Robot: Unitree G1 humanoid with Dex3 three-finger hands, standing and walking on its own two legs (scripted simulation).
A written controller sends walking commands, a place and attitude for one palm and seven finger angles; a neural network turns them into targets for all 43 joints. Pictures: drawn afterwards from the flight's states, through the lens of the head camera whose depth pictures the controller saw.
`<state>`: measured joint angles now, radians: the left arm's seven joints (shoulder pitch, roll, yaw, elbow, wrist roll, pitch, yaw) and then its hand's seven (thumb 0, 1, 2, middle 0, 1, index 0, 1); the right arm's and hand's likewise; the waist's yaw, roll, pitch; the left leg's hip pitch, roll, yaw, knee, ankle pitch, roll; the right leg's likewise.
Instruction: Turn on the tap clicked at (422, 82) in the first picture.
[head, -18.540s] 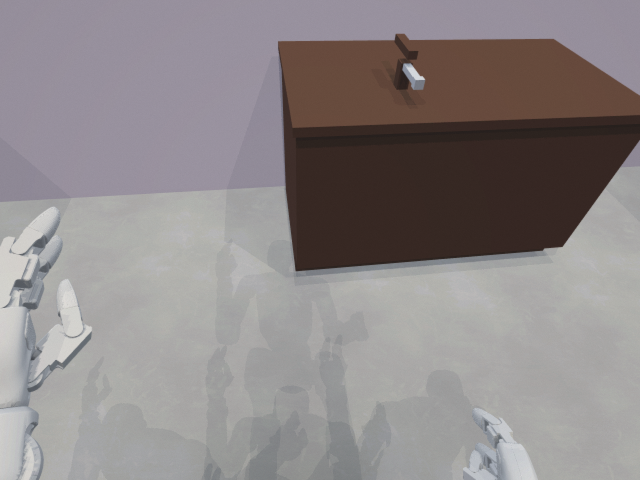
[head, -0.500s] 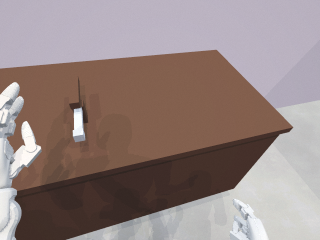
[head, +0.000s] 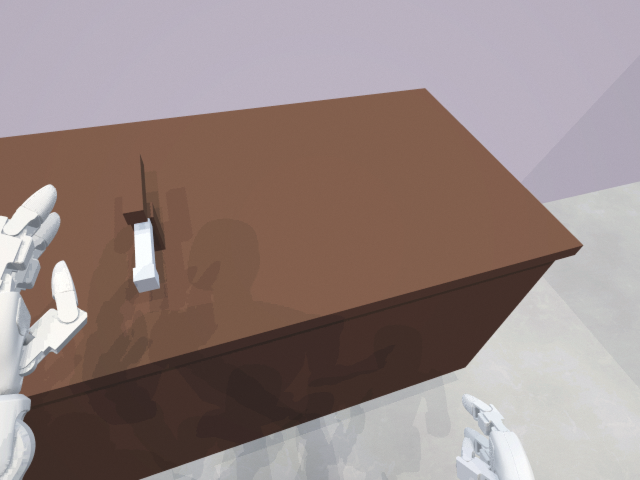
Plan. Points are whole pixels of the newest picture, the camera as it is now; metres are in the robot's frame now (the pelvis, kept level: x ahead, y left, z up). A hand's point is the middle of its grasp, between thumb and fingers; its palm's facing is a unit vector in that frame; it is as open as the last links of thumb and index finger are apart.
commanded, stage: look again from close up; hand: left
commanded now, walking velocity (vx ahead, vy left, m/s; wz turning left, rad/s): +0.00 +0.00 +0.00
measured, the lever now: (146, 278) +0.36 +0.28 +0.01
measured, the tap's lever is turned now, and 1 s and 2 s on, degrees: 0 0 0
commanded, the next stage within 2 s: turn the palm inward beside the body in 0.26 s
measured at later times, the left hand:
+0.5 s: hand (29, 263) +0.23 +0.28 +0.20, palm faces +0.45 -0.84 -0.31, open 7.5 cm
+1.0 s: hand (131, 360) +0.19 +0.20 +0.14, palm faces +0.48 -0.82 -0.31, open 7.5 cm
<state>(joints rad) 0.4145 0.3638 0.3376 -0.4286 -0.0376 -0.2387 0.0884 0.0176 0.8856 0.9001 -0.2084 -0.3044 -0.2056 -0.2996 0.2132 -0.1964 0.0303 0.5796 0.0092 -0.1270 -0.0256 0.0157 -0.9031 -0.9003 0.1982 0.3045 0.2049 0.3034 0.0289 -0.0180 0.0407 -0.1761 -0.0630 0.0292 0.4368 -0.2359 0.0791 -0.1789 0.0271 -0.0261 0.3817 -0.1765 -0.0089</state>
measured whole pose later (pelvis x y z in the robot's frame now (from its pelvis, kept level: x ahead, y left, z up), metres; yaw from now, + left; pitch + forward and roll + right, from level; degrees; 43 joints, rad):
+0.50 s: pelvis -0.01 -0.01 +0.00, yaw +1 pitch -1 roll +0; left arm 0.10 0.45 0.44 -0.31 -0.12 -0.06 0.00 0.02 0.88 0.90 -0.21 -0.30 -0.21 -0.30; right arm 0.20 -0.22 0.06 0.62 -0.02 -0.15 0.00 0.01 -0.90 -0.90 0.20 0.30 0.21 0.30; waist 0.07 -0.03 0.02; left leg -0.21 -0.09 0.03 0.45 -0.21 0.07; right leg -0.26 0.01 -0.02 0.50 -0.21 -0.03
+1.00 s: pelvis -0.03 -0.08 -0.02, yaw +3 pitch -1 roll +0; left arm 0.26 0.35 0.32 -0.27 -0.14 0.01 0.08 0.02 0.89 0.90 -0.20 -0.30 -0.20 -0.30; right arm 0.14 -0.24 0.04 0.70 0.01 -0.14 -0.09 0.02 -0.90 -0.90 0.20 0.30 0.21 0.30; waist 0.07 0.06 -0.02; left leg -0.36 -0.01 -0.05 0.71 -0.36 -0.01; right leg -0.35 0.07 -0.14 0.65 -0.30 -0.09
